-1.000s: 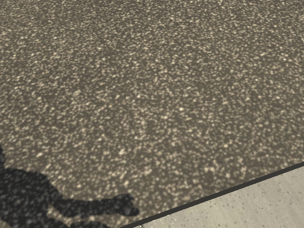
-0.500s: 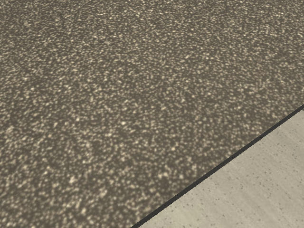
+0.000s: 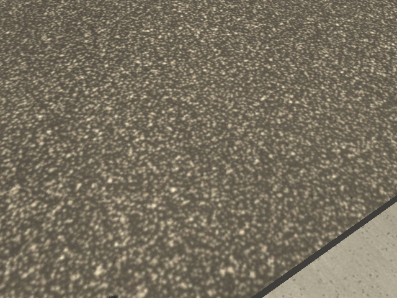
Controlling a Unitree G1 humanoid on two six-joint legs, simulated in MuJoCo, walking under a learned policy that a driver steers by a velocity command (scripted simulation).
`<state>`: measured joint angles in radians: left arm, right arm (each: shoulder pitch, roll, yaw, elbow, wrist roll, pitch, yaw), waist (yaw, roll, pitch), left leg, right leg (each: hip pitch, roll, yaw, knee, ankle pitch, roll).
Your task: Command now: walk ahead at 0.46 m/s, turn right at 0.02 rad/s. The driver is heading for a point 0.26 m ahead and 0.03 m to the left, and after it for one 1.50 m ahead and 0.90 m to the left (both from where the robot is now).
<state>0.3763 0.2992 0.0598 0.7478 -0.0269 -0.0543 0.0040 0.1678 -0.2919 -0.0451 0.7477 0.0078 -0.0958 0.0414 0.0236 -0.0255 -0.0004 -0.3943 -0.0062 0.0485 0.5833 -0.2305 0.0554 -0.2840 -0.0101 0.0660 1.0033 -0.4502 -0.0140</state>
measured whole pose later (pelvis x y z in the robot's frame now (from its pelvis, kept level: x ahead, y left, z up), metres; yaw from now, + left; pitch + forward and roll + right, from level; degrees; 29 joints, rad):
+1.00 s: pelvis +0.39 +0.03 +0.00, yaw +29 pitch +2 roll -2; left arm 0.09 0.33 0.07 0.76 0.00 -0.01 0.01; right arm 0.15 -0.32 -0.07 0.56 0.00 0.02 0.01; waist 0.00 -0.02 0.09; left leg -0.42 -0.03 -0.02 0.54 -0.16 0.06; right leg -0.46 -0.02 -0.01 1.13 -0.53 0.05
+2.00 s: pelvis +0.54 +0.24 +0.01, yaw +52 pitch +1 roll +1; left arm 0.18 0.31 0.04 0.80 0.01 -0.02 0.03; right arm 0.18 -0.25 -0.04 0.71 -0.02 -0.04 0.02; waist 0.00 -0.04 0.05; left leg -0.28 -0.05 0.03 0.39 -0.14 0.06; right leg -0.49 -0.09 0.02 0.84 -0.33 0.08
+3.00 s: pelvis +0.69 +0.33 +0.02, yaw +52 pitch +0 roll +1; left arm 0.35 0.24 0.04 1.04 -0.01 -0.10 -0.02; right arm 0.19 -0.28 -0.06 0.99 0.03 -0.08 0.01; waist 0.03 0.03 0.02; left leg -0.46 0.05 0.00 1.07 -0.31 0.05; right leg -0.07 0.02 -0.05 0.36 -0.29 -0.05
